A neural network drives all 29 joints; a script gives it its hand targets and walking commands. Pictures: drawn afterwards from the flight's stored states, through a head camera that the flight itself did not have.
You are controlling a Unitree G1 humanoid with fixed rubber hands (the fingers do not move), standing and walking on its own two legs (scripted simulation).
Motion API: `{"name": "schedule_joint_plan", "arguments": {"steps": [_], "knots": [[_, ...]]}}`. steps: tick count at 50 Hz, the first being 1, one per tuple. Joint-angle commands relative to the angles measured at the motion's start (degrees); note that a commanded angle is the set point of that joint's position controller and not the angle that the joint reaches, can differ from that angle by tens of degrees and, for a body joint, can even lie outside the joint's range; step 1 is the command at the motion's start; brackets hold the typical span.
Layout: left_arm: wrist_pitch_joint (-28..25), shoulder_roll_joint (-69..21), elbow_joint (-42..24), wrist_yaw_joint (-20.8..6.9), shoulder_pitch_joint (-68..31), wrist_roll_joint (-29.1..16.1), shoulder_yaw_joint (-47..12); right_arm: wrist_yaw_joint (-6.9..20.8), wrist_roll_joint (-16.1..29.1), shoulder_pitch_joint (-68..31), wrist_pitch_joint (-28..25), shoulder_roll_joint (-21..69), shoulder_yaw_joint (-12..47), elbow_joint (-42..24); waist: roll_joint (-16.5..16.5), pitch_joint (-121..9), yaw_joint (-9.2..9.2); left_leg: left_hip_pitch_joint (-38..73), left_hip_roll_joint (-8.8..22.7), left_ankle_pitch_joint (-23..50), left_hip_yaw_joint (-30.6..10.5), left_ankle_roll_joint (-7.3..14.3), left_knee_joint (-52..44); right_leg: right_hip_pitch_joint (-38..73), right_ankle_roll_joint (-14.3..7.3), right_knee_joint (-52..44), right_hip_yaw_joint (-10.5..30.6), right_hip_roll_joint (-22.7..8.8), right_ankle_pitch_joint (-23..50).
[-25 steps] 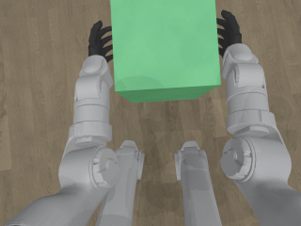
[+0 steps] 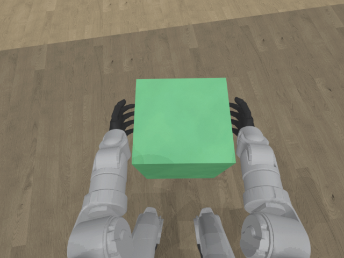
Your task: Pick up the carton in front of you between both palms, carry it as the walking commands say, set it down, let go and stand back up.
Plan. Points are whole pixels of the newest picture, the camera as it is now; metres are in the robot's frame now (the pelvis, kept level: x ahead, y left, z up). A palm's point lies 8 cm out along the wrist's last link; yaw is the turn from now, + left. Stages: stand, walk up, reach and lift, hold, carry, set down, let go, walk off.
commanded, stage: reach and lift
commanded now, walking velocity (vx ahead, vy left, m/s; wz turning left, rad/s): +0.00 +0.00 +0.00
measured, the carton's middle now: (180, 135) +0.44 +0.00 -0.11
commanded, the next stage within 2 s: hold in 1.72 s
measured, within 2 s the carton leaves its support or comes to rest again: neither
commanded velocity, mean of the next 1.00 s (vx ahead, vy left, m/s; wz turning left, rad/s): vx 0.00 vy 0.00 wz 0.00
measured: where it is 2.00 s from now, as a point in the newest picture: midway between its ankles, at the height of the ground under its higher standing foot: outside the picture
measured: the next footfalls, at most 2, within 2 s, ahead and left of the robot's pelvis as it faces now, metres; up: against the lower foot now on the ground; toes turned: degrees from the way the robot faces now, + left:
none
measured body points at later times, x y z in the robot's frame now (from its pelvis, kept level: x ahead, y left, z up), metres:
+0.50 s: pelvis +0.05 +0.00 +0.12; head +0.10 +0.00 +0.57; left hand +0.38 +0.15 +0.11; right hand +0.38 -0.15 +0.10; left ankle +0.07 +0.14 -0.59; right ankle +0.07 -0.13 -0.59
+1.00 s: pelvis +0.05 +0.01 +0.15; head +0.02 +0.00 +0.60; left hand +0.36 +0.16 +0.17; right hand +0.35 -0.15 +0.17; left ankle +0.07 +0.14 -0.59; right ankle +0.07 -0.13 -0.59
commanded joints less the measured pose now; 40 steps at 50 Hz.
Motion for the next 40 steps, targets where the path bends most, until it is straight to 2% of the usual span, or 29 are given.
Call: {"name": "schedule_joint_plan", "arguments": {"steps": [1,19,26,31,34,40], "knots": [[-0.53,-60.45,3.67,-15.0,-33.88,-8.61,-34.01,13.74,9.1,-29.86,-1.74,63.05,30.25,1.89,-1.7,-41.12,-0.36,25.62,-4.17,12.24,7.64,1.44,-12.04,32.44,-1.25,-12.52,-7.13,3.7,14.05],[0.54,-60.55,-1.32,-15.62,-11.79,-8.49,-40.85,13.76,9.29,-9.0,-0.67,63.71,36.72,-5.21,-1.08,-24.66,-0.49,53.62,-1.83,23.1,3.19,2.13,-34.56,57.47,-1.82,-34.35,-3.48,1.82,23.85],[4.2,-59.62,-5.66,-16.2,-3.92,-9.4,-44.05,13.53,11.1,-1.42,2.96,63.11,40.34,-10.54,-1.23,-17.17,-0.49,64.65,-1.09,28.39,2.56,2.27,-43.32,68.4,-1.28,-43.33,-3.07,0.94,28.98],[8.02,-59.68,-9.85,-16.76,0.67,-10.8,-46.45,13.61,12.49,2.27,6.93,62.21,43.1,-16.2,-0.81,-11.43,-0.53,72.05,-0.41,29.84,2.09,2.31,-49.24,74.6,-1.21,-49.21,-2.89,0.38,29.63],[10.61,-58.38,-11.62,-17.04,2.19,-10.66,-46.06,13.75,12.31,4.04,9.53,61.79,42.36,-17.8,-0.7,-5.92,-0.6,73.98,-0.08,27.33,2.03,2.39,-52.21,76.2,-1.4,-52.2,-2.94,0.44,27.0],[13.18,-56.54,-9.45,-18.14,-0.17,-8.29,-40.84,14.63,10.0,2.09,12.23,60.29,36.76,-14.93,-0.41,3.4,-0.49,72.84,0.14,17.42,2.48,2.82,-54.8,75.22,-1.78,-54.88,-3.32,0.1,17.06]]}}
